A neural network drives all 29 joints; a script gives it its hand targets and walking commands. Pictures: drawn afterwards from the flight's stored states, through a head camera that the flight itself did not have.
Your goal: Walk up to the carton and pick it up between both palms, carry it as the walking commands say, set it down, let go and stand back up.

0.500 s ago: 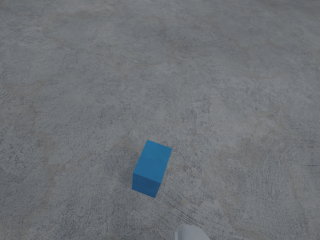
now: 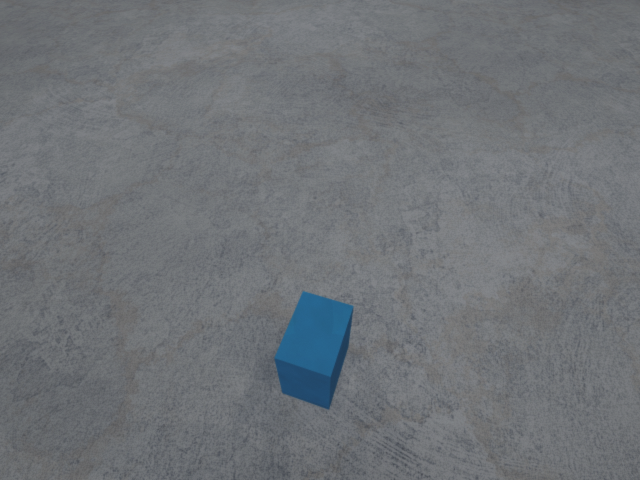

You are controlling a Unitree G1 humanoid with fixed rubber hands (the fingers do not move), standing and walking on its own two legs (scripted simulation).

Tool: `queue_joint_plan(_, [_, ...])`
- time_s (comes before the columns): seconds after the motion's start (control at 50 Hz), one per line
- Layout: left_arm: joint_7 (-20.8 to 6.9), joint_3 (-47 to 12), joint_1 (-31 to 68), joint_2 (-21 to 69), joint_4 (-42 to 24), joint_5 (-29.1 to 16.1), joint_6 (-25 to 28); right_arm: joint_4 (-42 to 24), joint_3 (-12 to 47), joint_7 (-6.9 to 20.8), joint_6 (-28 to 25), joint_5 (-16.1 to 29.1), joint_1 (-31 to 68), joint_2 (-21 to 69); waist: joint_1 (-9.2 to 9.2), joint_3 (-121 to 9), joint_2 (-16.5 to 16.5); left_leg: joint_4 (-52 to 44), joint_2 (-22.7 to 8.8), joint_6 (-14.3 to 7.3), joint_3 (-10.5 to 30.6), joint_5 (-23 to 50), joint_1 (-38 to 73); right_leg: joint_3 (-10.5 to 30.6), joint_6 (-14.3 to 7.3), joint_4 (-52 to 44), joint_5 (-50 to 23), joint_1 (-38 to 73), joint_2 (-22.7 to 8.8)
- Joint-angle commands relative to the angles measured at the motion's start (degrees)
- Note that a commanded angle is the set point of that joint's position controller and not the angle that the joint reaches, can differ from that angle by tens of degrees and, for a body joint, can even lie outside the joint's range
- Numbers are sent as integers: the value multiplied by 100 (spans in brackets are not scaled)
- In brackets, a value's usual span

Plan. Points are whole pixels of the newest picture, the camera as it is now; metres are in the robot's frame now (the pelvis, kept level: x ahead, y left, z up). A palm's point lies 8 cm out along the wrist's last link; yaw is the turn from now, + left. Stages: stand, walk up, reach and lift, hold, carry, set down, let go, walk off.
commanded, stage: walk up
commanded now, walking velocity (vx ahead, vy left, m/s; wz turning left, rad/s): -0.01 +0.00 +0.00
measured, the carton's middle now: (316, 351) +0.54 +0.01 -0.64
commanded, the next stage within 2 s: none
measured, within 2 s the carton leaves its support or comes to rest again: neither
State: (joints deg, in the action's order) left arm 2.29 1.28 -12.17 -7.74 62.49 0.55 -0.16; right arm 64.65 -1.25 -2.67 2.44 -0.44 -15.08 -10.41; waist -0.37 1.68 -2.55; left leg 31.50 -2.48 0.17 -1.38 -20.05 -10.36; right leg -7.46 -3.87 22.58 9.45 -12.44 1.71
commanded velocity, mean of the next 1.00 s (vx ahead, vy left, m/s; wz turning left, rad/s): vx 0.00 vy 0.00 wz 0.00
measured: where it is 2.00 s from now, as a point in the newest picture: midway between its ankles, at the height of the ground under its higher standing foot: outside the picture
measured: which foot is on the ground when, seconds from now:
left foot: up 0.00-0.00, down 0.02-1.00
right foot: down 0.00-1.00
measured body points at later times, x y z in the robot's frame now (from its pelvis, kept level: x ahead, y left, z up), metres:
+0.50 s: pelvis -0.01 +0.02 +0.00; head -0.01 +0.02 +0.45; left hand -0.02 +0.23 -0.16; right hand -0.06 -0.18 -0.16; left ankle -0.03 +0.12 -0.74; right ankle +0.03 -0.08 -0.74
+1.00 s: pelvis +0.02 +0.03 +0.00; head +0.03 +0.04 +0.45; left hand +0.01 +0.24 -0.16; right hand -0.04 -0.17 -0.16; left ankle -0.03 +0.12 -0.74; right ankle +0.03 -0.08 -0.74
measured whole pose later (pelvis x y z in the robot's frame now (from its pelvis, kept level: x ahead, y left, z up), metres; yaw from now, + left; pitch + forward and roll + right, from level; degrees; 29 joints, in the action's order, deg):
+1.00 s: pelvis +0.02 +0.03 +0.00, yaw -1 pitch -1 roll -1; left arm 2.6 0.9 -16.4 -6.6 65.5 0.6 0.5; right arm 67.0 -0.3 -2.7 -1.4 -0.9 -21.4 -5.6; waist 0.3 1.6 -0.3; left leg 20.7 0.4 -1.9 -4.2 -16.3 -3.6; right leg -5.0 -0.7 20.8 9.5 -10.4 -0.6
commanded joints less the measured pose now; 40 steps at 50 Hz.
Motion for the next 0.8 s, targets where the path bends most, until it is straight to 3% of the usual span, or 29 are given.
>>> queue_joint_plan(0.0, [8,160,-150,-719,-87,-67,-26,128,39,-17,-119,-4,-735,-158,-91,43,590,-1112,-202,-95,74,922,212,1528,-94,-1053,558,55,-1345])
queue_joint_plan(0.02, [1,145,-189,-598,-72,-77,-22,127,29,-1,-176,-19,-730,-234,-36,58,390,-1304,-432,-180,272,995,376,1380,14,-953,617,-84,-1158])
queue_joint_plan(0.04, [-4,124,-197,-508,-68,-83,-23,155,28,27,-196,-10,-641,-243,41,250,-40,-1372,-458,-199,343,845,24,1074,129,-922,383,130,-893])
queue_joint_plan(0.06, [-9,108,-194,-490,-20,-67,-13,145,50,27,-219,-19,-567,-180,51,297,-96,-1590,-470,-187,395,762,-223,935,152,-766,173,427,-828])
queue_joint_plan(0.3, [-18,45,-580,-323,148,21,-2,94,46,4,-269,-59,-890,-39,95,545,139,-1879,-466,-237,494,-37,-552,931,213,-566,287,473,-751])
queue_joint_plan(0.78, [33,-2,-842,-268,225,18,83,237,38,11,-358,-51,-1168,121,79,396,204,-1615,-432,-208,284,930,-196,976,192,-514,-411,554,-867])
